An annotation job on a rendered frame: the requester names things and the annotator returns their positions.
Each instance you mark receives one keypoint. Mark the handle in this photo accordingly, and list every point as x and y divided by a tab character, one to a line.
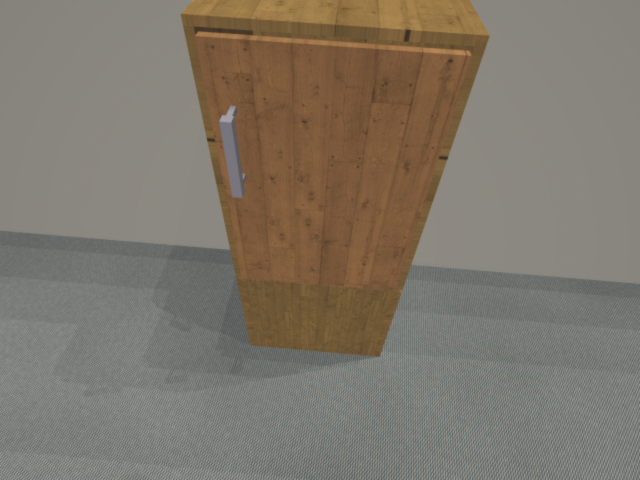
231	149

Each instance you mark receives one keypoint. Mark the cupboard door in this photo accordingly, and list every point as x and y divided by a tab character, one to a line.
339	142

